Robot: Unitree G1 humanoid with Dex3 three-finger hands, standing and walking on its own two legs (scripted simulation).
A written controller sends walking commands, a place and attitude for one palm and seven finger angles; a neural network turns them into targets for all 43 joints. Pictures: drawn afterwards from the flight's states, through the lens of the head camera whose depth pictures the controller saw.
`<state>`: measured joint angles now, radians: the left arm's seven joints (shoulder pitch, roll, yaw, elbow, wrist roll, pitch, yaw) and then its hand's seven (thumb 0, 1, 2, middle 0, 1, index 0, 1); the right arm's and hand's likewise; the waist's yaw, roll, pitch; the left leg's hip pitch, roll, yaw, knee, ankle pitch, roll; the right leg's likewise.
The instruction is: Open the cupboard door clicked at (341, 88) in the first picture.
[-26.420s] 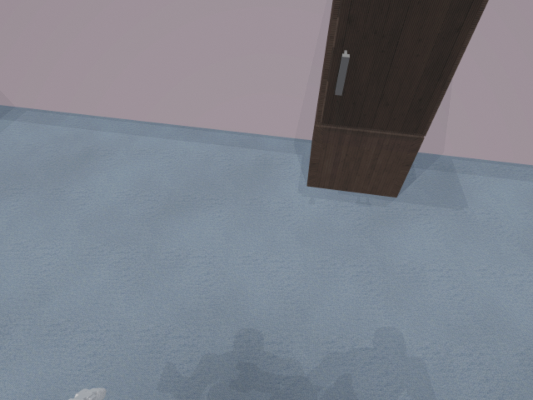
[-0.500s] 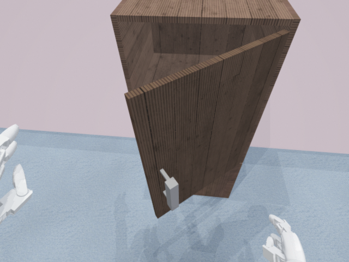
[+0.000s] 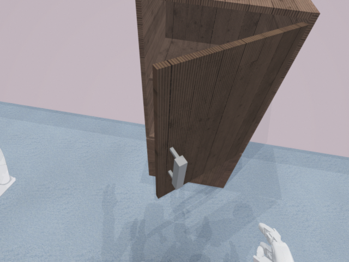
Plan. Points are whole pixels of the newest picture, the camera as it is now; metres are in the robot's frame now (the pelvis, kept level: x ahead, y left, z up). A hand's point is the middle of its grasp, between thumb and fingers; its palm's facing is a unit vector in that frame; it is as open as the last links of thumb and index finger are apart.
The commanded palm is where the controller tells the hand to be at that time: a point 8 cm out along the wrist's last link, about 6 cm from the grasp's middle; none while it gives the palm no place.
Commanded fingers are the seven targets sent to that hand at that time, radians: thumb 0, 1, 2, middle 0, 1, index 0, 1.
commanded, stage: step back with the hand held close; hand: left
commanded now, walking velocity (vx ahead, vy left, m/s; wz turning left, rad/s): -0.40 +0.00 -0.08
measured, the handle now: (175, 168) +0.39 +0.02 -0.09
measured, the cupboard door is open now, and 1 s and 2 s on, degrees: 40 40 40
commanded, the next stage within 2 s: stop stepping back and stand still in 0.42 s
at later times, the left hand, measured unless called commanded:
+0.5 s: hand out of the picture +0.11 +0.30 +0.17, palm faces +0.43 -0.77 -0.47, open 7.4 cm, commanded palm +0.05 +0.32 +0.18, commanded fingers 0.00 0.90 0.90 -0.20 -0.30 -0.20 -0.30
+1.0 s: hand out of the picture +0.06 +0.28 +0.17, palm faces +0.44 -0.83 -0.35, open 7.4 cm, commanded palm +0.01 +0.32 +0.18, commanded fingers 0.00 0.90 0.90 -0.20 -0.30 -0.20 -0.30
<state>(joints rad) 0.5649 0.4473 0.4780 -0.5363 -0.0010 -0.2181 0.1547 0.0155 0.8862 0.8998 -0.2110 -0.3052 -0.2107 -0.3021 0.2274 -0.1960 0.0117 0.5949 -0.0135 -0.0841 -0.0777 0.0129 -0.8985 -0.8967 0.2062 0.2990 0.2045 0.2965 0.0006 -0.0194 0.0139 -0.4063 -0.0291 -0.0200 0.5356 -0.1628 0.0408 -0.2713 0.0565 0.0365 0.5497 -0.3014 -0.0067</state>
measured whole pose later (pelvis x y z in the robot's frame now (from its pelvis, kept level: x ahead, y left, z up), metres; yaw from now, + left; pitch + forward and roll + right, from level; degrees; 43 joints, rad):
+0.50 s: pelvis -0.09 +0.02 +0.01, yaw +1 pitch +2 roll -5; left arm 0.54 0.46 0.46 -0.54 -0.03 -0.20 0.15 0.02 0.89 0.90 -0.21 -0.31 -0.21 -0.30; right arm 0.19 -0.19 -0.01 0.63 -0.01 -0.10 -0.07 0.01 -0.90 -0.90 0.20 0.30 0.20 0.30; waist 0.01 0.00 0.00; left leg -0.43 0.01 -0.02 0.37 0.01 0.07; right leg -0.30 0.12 0.03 0.95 -0.45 0.00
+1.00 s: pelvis -0.15 +0.02 -0.03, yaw -3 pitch -4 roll -2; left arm 0.46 0.43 0.48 -0.49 -0.07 -0.20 0.14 0.01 0.89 0.90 -0.21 -0.31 -0.21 -0.30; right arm 0.31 -0.23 0.00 0.71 -0.01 -0.11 -0.11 0.01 -0.90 -0.90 0.20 0.30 0.20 0.30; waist -0.05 -0.02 -0.04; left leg -0.55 -0.02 0.03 0.69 -0.09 0.03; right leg 0.03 0.02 -0.03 0.65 -0.62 -0.01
